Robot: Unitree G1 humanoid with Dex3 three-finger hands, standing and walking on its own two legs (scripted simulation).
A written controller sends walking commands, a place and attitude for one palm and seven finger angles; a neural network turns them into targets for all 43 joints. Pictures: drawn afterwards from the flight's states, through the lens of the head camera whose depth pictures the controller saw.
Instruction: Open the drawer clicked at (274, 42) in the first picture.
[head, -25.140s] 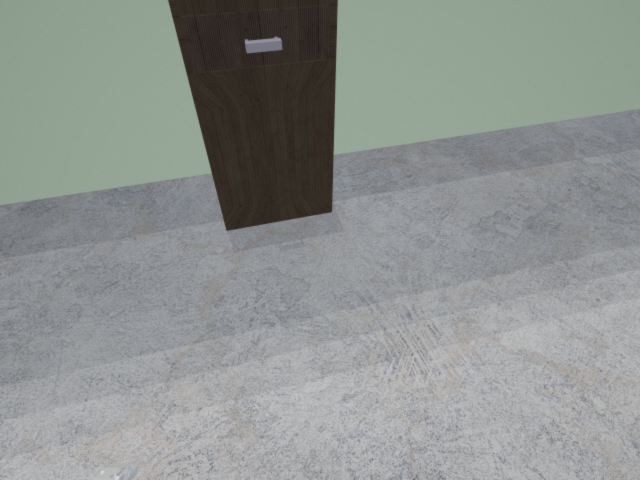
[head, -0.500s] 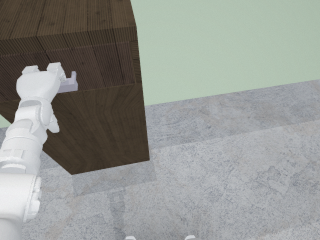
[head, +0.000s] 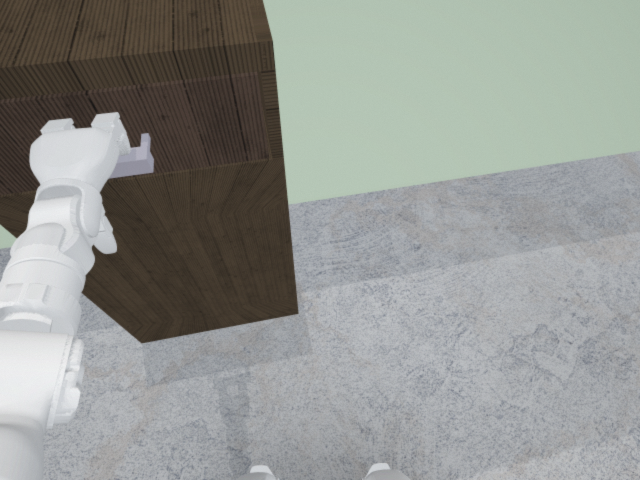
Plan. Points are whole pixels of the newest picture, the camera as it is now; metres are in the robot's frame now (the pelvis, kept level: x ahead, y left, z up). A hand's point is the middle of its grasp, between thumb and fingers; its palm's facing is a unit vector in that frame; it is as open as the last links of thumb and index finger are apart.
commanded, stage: lift the fingers back up to retry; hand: left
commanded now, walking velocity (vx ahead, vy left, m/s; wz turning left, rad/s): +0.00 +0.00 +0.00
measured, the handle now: (111, 153) +0.55 +0.29 +0.06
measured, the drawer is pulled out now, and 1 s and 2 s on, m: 0.00 0.00 0.00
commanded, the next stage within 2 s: re-aim the fingers above the handle in 0.70 s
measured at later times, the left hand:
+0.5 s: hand (78, 157) +0.48 +0.29 +0.12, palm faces +0.07 +0.01 -1.00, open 13.8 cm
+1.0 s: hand (64, 167) +0.46 +0.30 +0.12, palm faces +0.03 +0.03 -1.00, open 13.8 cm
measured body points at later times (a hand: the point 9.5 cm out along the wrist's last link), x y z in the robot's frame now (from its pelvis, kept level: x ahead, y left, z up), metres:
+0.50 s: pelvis +0.03 +0.01 +0.01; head +0.09 -0.01 +0.46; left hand +0.47 +0.28 +0.17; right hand +0.08 -0.27 -0.12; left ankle +0.01 +0.11 -0.71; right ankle +0.01 -0.13 -0.71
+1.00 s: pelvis +0.03 -0.01 +0.01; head +0.10 -0.02 +0.46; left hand +0.45 +0.29 +0.17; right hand +0.14 -0.28 -0.11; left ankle +0.01 +0.11 -0.71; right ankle +0.01 -0.13 -0.71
